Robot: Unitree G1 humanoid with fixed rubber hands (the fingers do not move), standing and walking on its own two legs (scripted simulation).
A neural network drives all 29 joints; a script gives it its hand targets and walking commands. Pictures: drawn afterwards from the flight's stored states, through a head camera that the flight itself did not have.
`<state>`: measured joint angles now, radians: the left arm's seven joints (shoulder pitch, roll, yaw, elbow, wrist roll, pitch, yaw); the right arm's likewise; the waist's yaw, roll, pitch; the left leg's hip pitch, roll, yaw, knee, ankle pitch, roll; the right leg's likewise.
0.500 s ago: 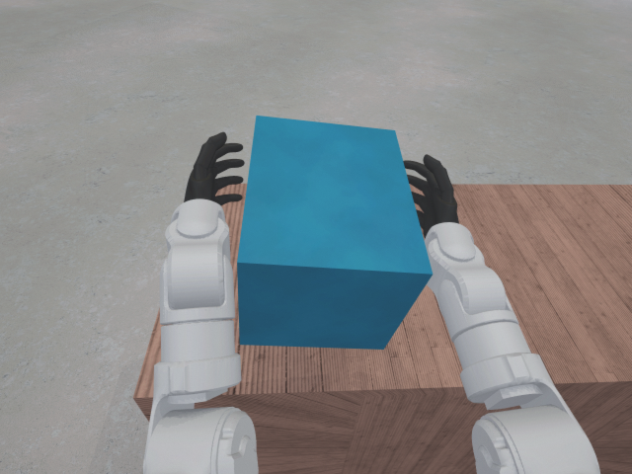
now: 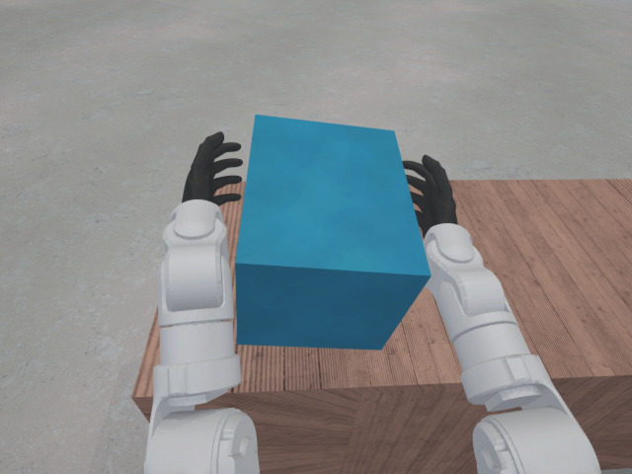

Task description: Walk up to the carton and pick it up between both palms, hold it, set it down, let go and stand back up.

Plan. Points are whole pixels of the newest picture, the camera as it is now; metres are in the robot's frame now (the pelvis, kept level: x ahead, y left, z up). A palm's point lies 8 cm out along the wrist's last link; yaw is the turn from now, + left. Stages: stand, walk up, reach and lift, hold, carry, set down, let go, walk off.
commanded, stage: hold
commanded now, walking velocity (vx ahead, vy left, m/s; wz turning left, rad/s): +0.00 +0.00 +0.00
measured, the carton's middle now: (318, 233) +0.37 +0.00 +0.13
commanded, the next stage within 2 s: none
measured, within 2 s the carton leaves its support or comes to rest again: neither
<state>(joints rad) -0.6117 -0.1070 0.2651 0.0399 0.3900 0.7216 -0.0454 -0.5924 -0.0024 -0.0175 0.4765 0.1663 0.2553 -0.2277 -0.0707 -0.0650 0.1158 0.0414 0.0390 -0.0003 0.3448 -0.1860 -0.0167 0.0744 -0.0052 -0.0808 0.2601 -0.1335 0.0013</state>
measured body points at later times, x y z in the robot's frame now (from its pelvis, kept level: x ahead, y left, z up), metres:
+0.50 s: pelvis +0.00 +0.00 +0.00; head -0.03 +0.03 +0.45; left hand +0.38 +0.14 +0.20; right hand +0.37 -0.14 +0.17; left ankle +0.02 +0.13 -0.75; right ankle +0.02 -0.12 -0.75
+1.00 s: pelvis +0.00 +0.00 +0.00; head -0.03 +0.03 +0.45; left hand +0.37 +0.14 +0.20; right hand +0.37 -0.14 +0.16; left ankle +0.02 +0.13 -0.75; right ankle +0.02 -0.12 -0.75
